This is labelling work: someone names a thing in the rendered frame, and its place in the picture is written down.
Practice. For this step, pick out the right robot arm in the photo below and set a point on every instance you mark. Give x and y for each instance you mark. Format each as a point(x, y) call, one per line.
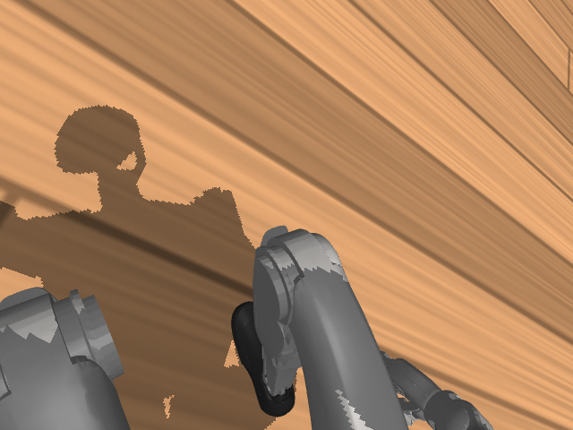
point(445, 410)

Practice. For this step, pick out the right robot foot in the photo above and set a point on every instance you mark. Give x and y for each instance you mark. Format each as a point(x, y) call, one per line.
point(249, 350)

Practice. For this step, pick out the right robot hand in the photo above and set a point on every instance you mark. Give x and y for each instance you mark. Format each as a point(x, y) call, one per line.
point(412, 384)

